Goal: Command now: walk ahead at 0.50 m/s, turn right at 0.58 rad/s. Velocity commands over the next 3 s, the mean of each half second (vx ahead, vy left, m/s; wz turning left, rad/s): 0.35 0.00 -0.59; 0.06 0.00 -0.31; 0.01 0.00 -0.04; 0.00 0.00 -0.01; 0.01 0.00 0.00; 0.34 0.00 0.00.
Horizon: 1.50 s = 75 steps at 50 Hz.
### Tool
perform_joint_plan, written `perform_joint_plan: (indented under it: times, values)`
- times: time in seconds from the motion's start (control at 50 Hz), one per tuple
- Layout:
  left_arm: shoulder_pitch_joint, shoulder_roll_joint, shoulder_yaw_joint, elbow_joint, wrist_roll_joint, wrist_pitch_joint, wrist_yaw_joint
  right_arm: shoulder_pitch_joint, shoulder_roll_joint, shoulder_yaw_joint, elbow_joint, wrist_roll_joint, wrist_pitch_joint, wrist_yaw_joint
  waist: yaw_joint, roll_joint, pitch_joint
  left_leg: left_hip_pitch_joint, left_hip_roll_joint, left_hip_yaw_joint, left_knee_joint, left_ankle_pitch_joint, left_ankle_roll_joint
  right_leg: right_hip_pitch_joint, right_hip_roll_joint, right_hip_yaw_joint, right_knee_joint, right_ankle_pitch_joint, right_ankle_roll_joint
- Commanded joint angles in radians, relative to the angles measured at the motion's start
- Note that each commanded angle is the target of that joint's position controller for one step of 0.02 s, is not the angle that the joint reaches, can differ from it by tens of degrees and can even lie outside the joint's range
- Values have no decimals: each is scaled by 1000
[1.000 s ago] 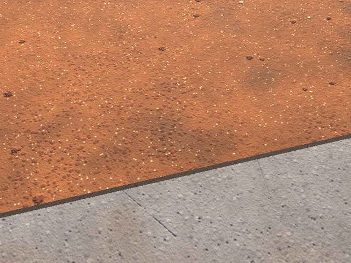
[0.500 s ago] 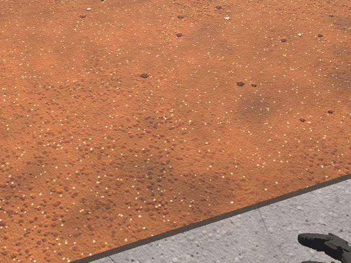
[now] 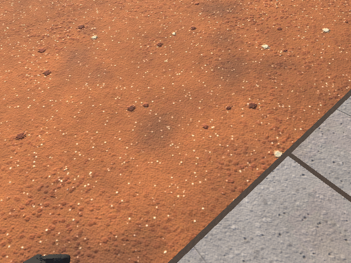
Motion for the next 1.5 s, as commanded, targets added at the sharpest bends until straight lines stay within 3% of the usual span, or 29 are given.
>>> perform_joint_plan:
  times: [0.02, 0.04, 0.06, 0.14, 0.22, 0.28, 0.38, 0.4, 0.42, 0.44, 0.46, 0.48, 0.5, 0.54, 0.64, 0.72, 0.78, 0.8, 0.82, 0.84, 0.86, 0.88, 0.98, 1.04, 1.08, 1.1, 1.12, 1.18, 1.5]
  values:
    - [266, 181, 57, -11, 3, -32, 7, -105, -118, -4, -157, 23, -75, 11, 138, -95, -245, -663, -16, -158, 316, 65, 53, 727, -309, 651, -388, -101, -248]
    - [191, 147, 45, -22, 5, -33, 10, -106, -115, -5, -144, -4, -76, 2, 92, -28, -182, -596, 20, -159, 227, 124, 52, 582, -269, 550, -385, 8, -215]
    - [140, 119, 34, -38, 15, -33, 13, -92, -127, -13, -138, -20, -67, -1, 53, -36, -156, -514, 42, -165, 161, 161, 50, 474, -239, 480, -400, 119, -201]
    - [136, 138, 38, -33, 14, -40, 33, -103, -83, -6, -141, -35, -30, 0, 23, -25, -112, -436, 22, -135, -9, 253, 2, 313, -191, 367, -450, 288, -209]
    - [181, 158, 45, -3, 5, -28, 56, -252, -39, 15, -177, -36, -29, 6, 68, -58, -58, -380, -44, -116, -317, 501, -21, 252, -114, 273, -415, 349, -143]
    - [233, 169, 52, 24, 0, -6, 65, -313, -44, 14, -196, -26, -32, 18, 96, -90, -83, -286, -108, -107, -438, 592, -15, 256, -104, 294, -346, 386, -96]
    - [172, 136, 48, 2, -2, 20, 82, -227, -97, -15, -185, -28, -42, 20, 28, -130, -128, -164, -111, -142, -599, 547, 44, 364, -96, 427, -133, 348, -33]
    - [159, 99, 37, -17, 2, 18, 80, -167, -125, -23, -181, -43, -47, 13, 2, -96, -195, -11, -37, -174, -623, 695, 85, 325, -39, 396, -1, 300, 5]
    - [219, 35, 17, -38, 25, 16, 79, -87, -184, -32, -184, -62, -43, 3, 11, 91, -329, 274, 193, -363, -543, 1098, 171, 148, 53, 298, 284, -141, 61]
    - [401, 56, 11, -30, 4, 17, 72, -47, -182, -34, -163, -55, -20, 7, 70, 339, -469, 482, 411, -688, -555, 1077, 363, -65, 117, 237, 517, -576, 105]
    - [412, 156, 34, 6, -4, 27, 71, -93, -124, -23, -186, -29, -3, 7, 62, 209, -421, 393, 386, -694, -601, 816, 352, -120, 32, 242, 630, -485, 139]
    - [290, 193, 48, -8, -7, 44, 74, -129, -70, -7, -205, -28, 12, -1, 30, 136, -309, 297, 313, -546, -621, 674, 304, -155, 4, 195, 665, -403, 162]
    - [238, 189, 52, -16, -6, 64, 79, -175, -51, 4, -207, -33, 26, -5, 38, 87, -235, 178, 257, -445, -654, 583, 276, -147, -23, 169, 642, -349, 174]
    - [217, 145, 46, -32, -2, 90, 83, -228, -74, 0, -197, -41, 40, -12, 67, 123, -135, -30, 180, -308, -723, 495, 255, -61, -55, 123, 563, -282, 177]
    - [177, 63, 14, -49, 18, 79, 78, -225, -101, -12, -159, -34, 42, -13, 54, 124, -187, -31, 184, -186, -736, 651, 300, 70, -67, 80, 296, -221, 159]
    - [139, 77, 9, -52, 18, 77, 59, -214, -128, -16, -134, -15, 61, -4, 36, 142, -187, -28, 196, -172, -735, 531, 295, 175, -54, 50, 94, -159, 132]
    - [176, 74, 11, -27, 26, 74, 47, -212, -111, -3, -106, 5, 70, 2, 75, 130, -165, -86, 160, -145, -667, 395, 229, 344, -17, 12, -188, -15, 81]
    - [171, 94, 13, -35, 35, 73, 48, -166, -74, 11, -82, 4, 68, 6, 72, 94, -157, -143, 125, -120, -625, 313, 155, 424, -54, 75, -279, 58, 48]
    - [170, 168, 22, -54, 47, 73, 60, -138, -7, 34, -92, -30, 62, 16, 28, -124, -188, -234, 27, -12, -413, 139, 56, 502, -265, 332, -343, 229, -18]
    - [97, 179, 18, -63, 60, 68, 57, -157, -16, 30, -108, -33, 60, 9, 22, -259, -140, -262, -42, -19, -362, -27, 12, 333, -369, 428, -381, 175, -153]
    - [60, 136, 10, -72, 65, 50, 53, -199, -82, 14, -104, -29, 66, 0, 53, -199, -103, -234, -23, -67, -268, -19, -2, 277, -326, 399, -405, 91, -163]
    - [39, 105, -1, -57, 68, 34, 51, -187, -91, 5, -93, -21, 72, -2, 37, -190, -96, -237, -25, -80, -232, 6, -4, 273, -291, 351, -401, 90, -135]
    - [6, 69, -14, -17, 41, 17, 48, -132, -39, 17, -44, -19, 82, -3, 25, -133, -131, -154, -22, -81, -306, 84, -37, 337, -217, 232, -297, 421, -100]
    - [9, 56, -17, 11, 25, 28, 48, -114, -31, 27, -26, -19, 75, 3, 11, -112, -152, -22, -33, -67, -595, 356, -25, 358, -186, 225, -257, 370, -65]
    - [65, 47, -19, 32, 41, 19, 42, -112, -112, 17, -27, -36, 77, -1, 56, -11, -145, 59, 34, -133, -599, 592, 16, 307, -113, 194, -243, 125, 8]
    - [88, 49, -16, 36, 46, 18, 40, -127, -143, 5, -5, -22, 79, 0, 83, 78, -118, 3, 19, -112, -562, 462, 52, 306, -69, 148, -267, 64, 35]
    - [40, 69, -14, 45, 47, 20, 43, -132, -92, 14, -7, -19, 77, 4, 39, 51, -93, -46, 3, -112, -586, 366, 59, 328, -57, 130, -242, 41, 53]
    - [11, 50, -11, 50, 40, 35, 57, -140, -62, 27, 19, -29, 64, -2, 37, 58, -75, -57, -4, -112, -611, 353, 39, 325, -58, 122, -229, 79, 52]
    - [70, 42, 0, 224, 30, 26, 76, -109, -45, 40, 135, -23, 65, -28, 27, -3, -51, -32, -30, -96, -616, 309, 45, 325, -51, 100, -254, 86, 78]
